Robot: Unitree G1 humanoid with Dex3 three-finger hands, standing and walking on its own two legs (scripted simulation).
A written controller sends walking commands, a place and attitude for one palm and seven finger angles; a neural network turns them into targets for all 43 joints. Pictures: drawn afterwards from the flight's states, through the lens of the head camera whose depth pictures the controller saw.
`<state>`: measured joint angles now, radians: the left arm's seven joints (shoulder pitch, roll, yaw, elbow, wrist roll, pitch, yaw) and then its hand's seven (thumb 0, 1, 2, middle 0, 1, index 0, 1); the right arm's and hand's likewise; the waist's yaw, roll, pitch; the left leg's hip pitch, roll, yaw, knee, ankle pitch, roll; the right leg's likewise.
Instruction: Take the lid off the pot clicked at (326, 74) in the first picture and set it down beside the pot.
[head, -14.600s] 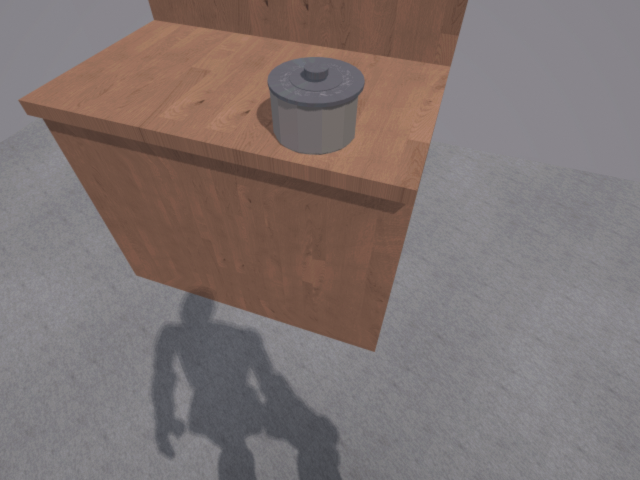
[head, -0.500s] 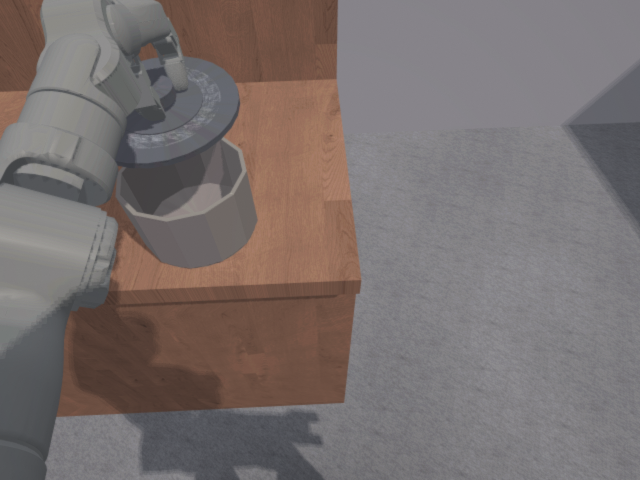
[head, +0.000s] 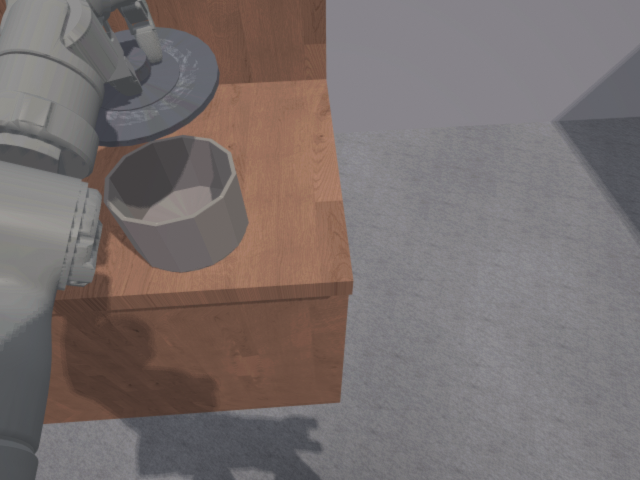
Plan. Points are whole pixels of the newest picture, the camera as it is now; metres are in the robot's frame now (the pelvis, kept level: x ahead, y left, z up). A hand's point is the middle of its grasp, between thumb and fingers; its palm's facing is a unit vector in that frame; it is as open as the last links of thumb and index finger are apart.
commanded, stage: lift the lid straight up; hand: left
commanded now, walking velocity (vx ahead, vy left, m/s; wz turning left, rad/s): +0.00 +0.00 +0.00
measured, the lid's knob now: (126, 65) +0.53 +0.18 +0.25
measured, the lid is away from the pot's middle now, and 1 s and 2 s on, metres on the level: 0.02 0.10 0.21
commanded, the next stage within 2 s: move the lid sideways beside the pot in 0.04 s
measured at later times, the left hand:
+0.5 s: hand (69, 63) +0.49 +0.21 +0.28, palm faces -0.27 -0.11 -0.96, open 7.6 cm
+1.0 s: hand (3, 80) +0.46 +0.27 +0.28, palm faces -0.28 -0.12 -0.95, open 7.6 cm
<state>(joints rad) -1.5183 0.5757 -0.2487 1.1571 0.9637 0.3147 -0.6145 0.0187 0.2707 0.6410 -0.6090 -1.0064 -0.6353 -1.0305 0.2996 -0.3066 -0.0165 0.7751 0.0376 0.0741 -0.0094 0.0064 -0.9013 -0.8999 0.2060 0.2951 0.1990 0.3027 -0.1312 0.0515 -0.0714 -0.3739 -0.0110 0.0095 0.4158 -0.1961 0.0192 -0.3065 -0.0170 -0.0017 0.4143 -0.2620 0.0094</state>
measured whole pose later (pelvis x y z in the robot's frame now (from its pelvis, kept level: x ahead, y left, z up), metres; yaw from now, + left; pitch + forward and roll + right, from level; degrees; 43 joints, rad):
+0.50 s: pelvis +0.00 +0.00 +0.00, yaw -1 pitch +9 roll +0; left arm -1.42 0.69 -0.19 1.06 0.99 0.22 -0.63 0.02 0.27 0.64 -0.61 -1.00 -0.64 -1.03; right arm 0.28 -0.31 -0.02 0.72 0.05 0.13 -0.01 0.01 -0.90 -0.90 0.21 0.30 0.20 0.30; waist -0.12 0.05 -0.07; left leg -0.38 -0.01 0.02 0.44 -0.21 0.02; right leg -0.31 -0.01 0.01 0.42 -0.26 0.01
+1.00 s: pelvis -0.02 +0.01 +0.00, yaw +0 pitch +8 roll -1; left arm -1.44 0.77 -0.21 1.12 0.98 0.15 -0.64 0.02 0.27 0.64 -0.61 -1.01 -0.64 -1.03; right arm 0.27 -0.30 0.00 0.74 0.07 0.13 -0.02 0.01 -0.90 -0.90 0.21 0.30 0.20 0.30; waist -0.12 0.04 -0.05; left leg -0.38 -0.01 0.01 0.43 -0.18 0.03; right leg -0.29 -0.02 0.00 0.39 -0.23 0.02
